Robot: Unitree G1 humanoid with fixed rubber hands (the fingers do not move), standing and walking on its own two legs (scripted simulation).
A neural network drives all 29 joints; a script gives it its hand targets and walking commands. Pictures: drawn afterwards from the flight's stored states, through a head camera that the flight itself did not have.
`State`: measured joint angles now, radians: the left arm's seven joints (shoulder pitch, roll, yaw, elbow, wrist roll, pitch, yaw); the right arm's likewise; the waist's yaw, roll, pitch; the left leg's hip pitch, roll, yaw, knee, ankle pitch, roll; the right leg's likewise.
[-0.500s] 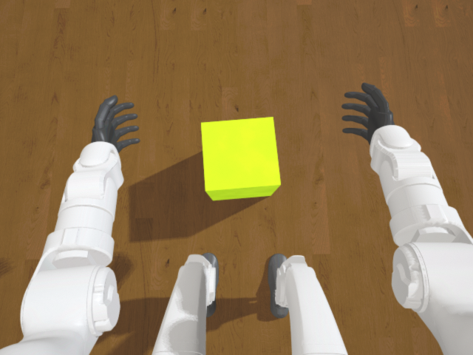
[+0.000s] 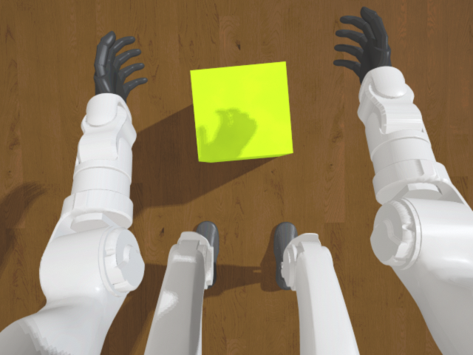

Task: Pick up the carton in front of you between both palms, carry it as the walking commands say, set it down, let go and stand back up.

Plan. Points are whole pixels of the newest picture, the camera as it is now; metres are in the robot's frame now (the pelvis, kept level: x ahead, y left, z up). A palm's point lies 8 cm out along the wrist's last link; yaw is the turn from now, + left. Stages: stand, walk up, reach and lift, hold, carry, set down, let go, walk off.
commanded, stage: reach and lift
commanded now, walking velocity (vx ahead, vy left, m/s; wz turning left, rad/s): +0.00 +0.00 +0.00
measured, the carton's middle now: (241, 120) +0.50 +0.02 -0.48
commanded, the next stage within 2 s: none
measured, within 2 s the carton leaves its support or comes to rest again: leaves its support in 1.52 s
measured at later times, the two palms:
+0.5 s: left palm (159, 121) +0.48 +0.20 -0.36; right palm (325, 105) +0.51 -0.17 -0.36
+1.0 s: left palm (166, 122) +0.48 +0.20 -0.40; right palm (312, 109) +0.51 -0.15 -0.40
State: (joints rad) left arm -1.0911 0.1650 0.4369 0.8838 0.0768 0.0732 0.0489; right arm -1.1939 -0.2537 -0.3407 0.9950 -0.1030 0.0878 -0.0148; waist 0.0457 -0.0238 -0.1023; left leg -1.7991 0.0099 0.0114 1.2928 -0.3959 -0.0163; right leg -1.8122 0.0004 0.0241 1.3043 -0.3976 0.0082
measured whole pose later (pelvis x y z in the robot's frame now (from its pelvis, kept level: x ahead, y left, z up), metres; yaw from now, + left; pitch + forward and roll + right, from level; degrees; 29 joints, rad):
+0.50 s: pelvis -0.05 +0.00 -0.20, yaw +1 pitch +41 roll +2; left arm -1.40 0.32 0.18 1.09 -0.21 0.09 0.13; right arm -1.50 -0.41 -0.05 1.16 0.20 0.11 -0.11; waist 0.05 0.00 0.26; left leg -2.24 -0.01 -0.01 2.05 -0.53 -0.03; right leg -2.26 0.01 0.03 2.07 -0.53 0.01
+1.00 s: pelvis -0.05 +0.00 -0.23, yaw +0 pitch +37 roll +1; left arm -1.45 0.32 0.11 1.16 -0.25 0.03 0.14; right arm -1.52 -0.39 -0.01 1.21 0.23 0.05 -0.11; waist 0.04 0.00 0.36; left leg -2.27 -0.02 -0.01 2.19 -0.57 -0.03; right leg -2.28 0.01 0.03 2.20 -0.58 0.02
